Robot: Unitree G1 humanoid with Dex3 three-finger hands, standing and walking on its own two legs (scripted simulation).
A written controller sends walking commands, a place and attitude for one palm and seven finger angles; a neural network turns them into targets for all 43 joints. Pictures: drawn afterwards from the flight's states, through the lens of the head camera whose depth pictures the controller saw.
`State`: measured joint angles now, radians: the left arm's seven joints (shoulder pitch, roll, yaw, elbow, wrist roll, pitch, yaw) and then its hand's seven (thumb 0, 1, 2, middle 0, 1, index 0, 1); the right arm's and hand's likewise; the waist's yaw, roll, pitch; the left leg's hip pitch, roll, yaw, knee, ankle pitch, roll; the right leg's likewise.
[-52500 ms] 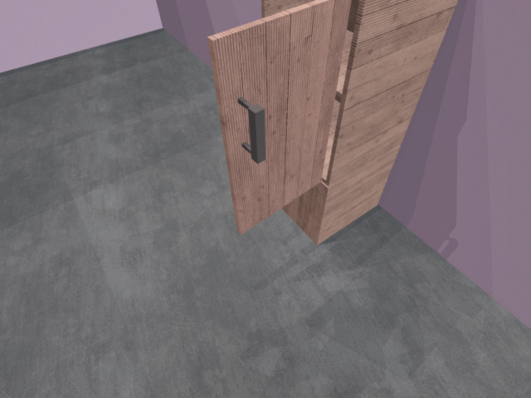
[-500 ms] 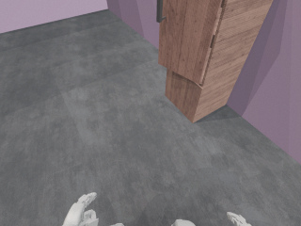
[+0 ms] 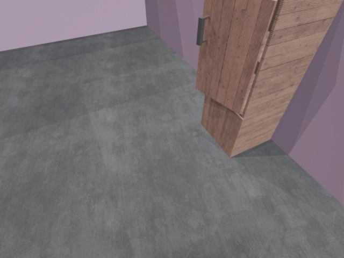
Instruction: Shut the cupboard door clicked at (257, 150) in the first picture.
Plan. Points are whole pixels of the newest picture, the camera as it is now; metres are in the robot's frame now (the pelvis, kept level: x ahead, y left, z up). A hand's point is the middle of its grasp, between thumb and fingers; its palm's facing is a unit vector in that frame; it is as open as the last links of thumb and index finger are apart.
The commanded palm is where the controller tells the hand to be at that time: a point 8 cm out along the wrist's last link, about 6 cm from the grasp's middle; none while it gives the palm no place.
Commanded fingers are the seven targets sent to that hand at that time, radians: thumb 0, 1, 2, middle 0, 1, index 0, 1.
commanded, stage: let the arm hang, fingers relaxed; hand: left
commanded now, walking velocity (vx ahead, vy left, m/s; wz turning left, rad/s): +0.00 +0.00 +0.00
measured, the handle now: (203, 30) +1.16 -0.09 +0.05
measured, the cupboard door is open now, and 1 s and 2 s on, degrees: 16 16 16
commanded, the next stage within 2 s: look to check the result in 0.36 s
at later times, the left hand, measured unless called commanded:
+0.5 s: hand out of the picture -0.03 +0.16 -0.18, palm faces +0.03 -0.99 -0.14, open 7.4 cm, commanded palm none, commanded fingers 0.00 0.90 0.90 -0.20 -0.30 -0.20 -0.30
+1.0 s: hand out of the picture +0.00 +0.19 -0.18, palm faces +0.01 -0.99 -0.17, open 7.4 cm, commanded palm none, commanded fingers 0.00 0.90 0.90 -0.20 -0.30 -0.20 -0.30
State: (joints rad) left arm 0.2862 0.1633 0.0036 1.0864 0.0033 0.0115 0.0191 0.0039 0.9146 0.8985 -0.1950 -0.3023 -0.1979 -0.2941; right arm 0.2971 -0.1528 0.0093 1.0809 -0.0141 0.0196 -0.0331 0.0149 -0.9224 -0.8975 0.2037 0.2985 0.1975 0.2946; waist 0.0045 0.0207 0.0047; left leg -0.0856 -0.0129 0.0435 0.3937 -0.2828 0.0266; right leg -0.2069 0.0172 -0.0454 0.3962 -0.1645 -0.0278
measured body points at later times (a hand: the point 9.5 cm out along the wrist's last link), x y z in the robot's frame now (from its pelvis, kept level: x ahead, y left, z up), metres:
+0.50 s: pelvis +0.00 +0.01 +0.00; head -0.01 +0.01 +0.45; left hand -0.03 +0.22 -0.16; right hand -0.06 -0.19 -0.16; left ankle -0.04 +0.10 -0.74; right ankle +0.03 -0.10 -0.74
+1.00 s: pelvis +0.00 +0.03 +0.00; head +0.01 +0.03 +0.45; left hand +0.00 +0.24 -0.16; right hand -0.03 -0.19 -0.16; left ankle -0.04 +0.10 -0.74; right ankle +0.03 -0.10 -0.74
